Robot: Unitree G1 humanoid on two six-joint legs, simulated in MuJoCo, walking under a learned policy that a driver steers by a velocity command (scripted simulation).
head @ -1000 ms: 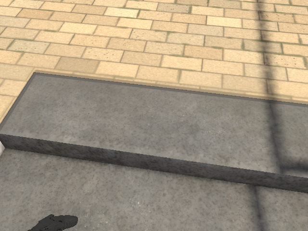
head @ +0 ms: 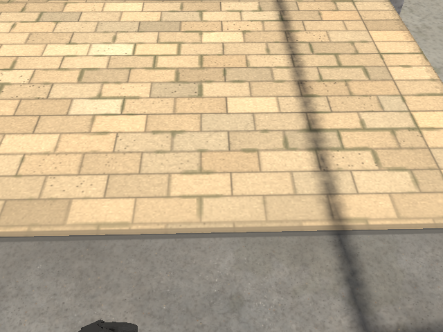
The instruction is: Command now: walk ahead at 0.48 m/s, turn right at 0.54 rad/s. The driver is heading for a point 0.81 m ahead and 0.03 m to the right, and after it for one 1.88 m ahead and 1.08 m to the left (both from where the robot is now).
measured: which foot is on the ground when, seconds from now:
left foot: down 0.00-0.16, up 0.18-0.58, down 0.60-1.00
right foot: up 0.00-0.14, down 0.16-0.64, up 0.66-1.00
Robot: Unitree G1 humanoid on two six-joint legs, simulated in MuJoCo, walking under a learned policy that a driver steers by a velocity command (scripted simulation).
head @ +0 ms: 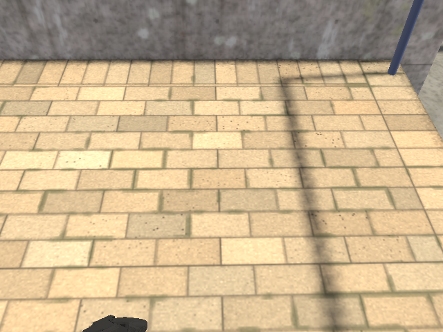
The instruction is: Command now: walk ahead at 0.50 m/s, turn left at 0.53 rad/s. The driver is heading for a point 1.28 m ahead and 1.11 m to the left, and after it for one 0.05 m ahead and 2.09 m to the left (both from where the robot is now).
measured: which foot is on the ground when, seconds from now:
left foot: down 0.00-0.16, up 0.18-0.64, down 0.66-1.00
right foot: up 0.00-0.10, down 0.12-0.68, up 0.70-1.00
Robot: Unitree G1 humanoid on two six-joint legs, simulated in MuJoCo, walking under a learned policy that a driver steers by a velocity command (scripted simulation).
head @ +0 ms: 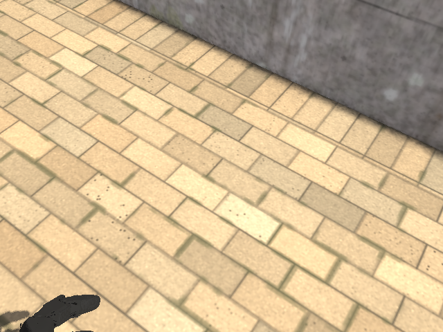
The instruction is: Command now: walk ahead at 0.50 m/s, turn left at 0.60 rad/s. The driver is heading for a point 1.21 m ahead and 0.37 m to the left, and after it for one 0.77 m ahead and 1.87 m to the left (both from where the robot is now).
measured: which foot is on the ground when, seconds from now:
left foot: down 0.00-0.14, up 0.16-0.62, down 0.64-1.00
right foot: up 0.00-0.12, down 0.14-0.64, up 0.66-1.00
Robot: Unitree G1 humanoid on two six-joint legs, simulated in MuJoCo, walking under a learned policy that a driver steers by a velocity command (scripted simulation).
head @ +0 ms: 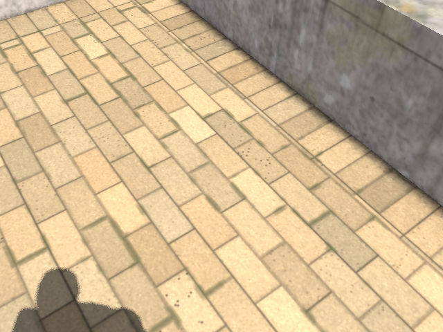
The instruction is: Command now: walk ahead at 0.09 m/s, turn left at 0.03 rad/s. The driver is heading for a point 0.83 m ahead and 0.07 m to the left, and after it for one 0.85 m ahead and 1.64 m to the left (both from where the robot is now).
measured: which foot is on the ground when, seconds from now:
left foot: down 0.00-1.00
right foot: up 0.00-0.00, down 0.02-0.72, up 0.74-1.00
